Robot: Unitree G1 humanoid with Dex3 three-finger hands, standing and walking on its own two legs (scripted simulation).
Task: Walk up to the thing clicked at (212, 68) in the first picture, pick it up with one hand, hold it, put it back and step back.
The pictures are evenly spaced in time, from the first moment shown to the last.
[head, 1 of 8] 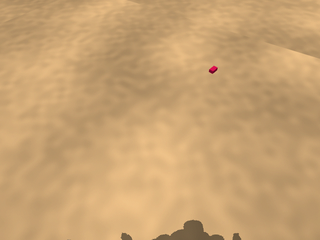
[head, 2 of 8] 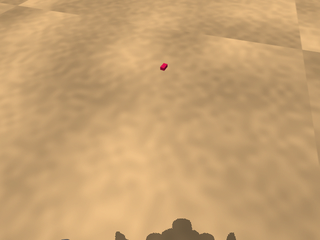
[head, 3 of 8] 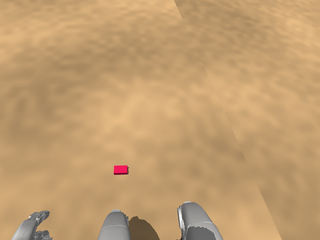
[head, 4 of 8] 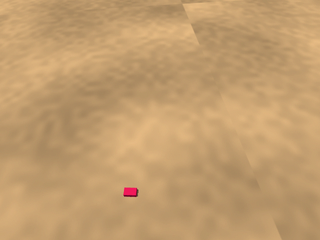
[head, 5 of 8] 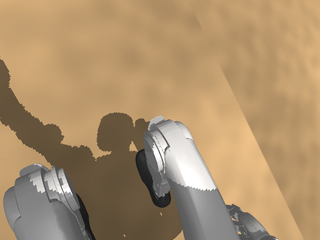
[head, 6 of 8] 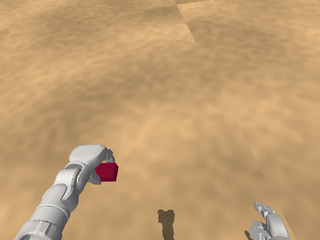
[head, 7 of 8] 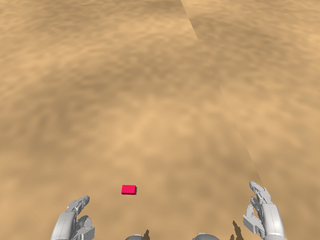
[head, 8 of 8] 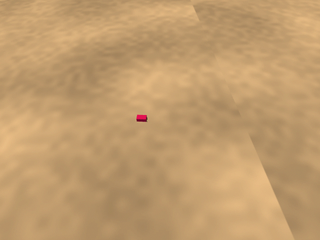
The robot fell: no
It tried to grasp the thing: yes
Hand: left
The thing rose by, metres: 0.69
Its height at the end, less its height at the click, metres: +0.00
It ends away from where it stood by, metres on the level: 0.02
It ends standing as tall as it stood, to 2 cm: yes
